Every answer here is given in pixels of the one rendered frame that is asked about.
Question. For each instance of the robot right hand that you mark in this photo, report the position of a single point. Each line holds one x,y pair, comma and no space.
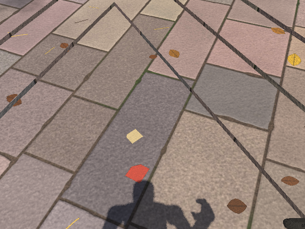
294,223

